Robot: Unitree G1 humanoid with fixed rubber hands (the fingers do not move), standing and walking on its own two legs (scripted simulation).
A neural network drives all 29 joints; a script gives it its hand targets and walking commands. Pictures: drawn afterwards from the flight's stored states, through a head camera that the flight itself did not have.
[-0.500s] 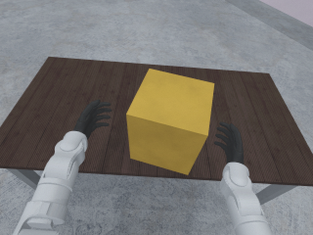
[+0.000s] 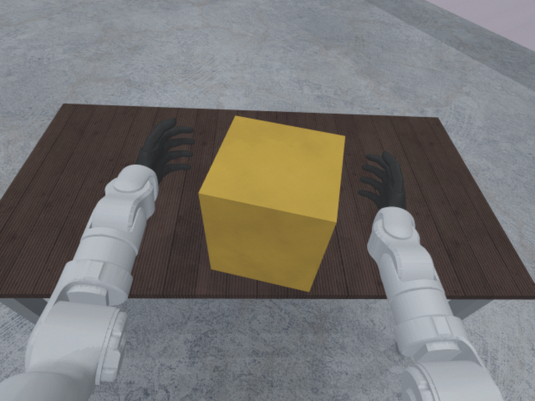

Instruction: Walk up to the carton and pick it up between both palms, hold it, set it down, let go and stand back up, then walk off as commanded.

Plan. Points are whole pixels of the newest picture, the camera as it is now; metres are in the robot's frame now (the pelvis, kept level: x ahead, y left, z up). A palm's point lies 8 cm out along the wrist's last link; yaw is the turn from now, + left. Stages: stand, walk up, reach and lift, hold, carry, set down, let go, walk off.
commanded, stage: reach and lift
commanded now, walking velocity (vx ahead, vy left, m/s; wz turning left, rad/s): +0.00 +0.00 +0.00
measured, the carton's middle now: (273, 207) +0.46 -0.01 -0.03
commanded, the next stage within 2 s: none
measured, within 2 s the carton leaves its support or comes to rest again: neither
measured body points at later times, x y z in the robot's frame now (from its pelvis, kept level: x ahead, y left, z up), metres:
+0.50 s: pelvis +0.00 +0.00 +0.00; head +0.02 +0.03 +0.45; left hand +0.48 +0.16 +0.15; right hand +0.41 -0.18 +0.13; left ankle +0.02 +0.11 -0.74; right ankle +0.00 -0.12 -0.74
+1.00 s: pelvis -0.01 +0.01 -0.01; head +0.07 +0.04 +0.44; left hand +0.48 +0.17 +0.06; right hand +0.42 -0.17 +0.06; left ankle +0.02 +0.11 -0.74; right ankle +0.00 -0.12 -0.74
